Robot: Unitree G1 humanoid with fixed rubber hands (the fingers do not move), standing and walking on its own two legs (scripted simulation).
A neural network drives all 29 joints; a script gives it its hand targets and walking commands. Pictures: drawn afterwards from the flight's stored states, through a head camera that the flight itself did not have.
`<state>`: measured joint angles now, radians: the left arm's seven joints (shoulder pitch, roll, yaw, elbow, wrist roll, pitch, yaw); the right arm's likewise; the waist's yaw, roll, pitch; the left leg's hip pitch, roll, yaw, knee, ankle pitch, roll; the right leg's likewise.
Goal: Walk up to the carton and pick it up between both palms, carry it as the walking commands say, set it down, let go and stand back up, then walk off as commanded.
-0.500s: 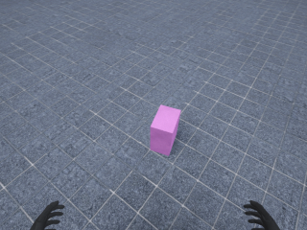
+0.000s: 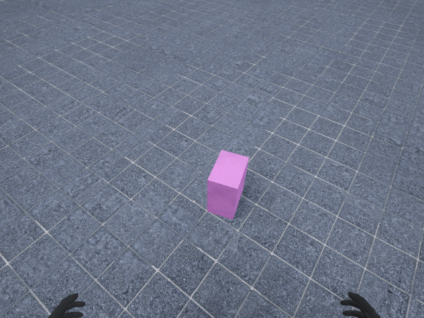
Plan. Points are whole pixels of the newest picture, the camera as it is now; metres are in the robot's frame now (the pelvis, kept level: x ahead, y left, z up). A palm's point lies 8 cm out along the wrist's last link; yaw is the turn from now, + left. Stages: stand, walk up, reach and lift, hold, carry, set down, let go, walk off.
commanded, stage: stand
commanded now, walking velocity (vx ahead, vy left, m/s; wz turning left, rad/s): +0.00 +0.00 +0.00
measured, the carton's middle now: (227, 185) +0.85 -0.09 -0.63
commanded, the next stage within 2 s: walk up in 0.02 s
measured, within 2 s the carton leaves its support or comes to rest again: neither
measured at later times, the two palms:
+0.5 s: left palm (62, 309) +0.16 +0.29 -0.08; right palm out of the picture +0.08 -0.41 -0.10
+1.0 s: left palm (88, 241) +0.30 +0.29 -0.09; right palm (386, 250) +0.27 -0.37 -0.06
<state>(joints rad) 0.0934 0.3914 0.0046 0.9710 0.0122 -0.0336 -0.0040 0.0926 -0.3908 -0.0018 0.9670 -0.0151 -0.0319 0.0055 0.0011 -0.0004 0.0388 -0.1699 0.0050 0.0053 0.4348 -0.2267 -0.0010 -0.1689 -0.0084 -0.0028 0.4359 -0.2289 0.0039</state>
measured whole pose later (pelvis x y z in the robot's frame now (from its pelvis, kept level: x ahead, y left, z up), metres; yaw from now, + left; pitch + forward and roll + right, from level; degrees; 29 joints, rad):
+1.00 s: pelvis +0.20 -0.03 -0.01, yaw -7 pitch -1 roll +0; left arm 0.39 0.48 0.06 0.71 0.01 -0.09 -0.02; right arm 0.29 -0.46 -0.09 0.65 -0.01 -0.08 0.05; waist -0.01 -0.03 0.03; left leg -0.33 0.03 0.07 0.60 -0.25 0.03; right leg -0.43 0.00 0.05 1.02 -0.42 -0.02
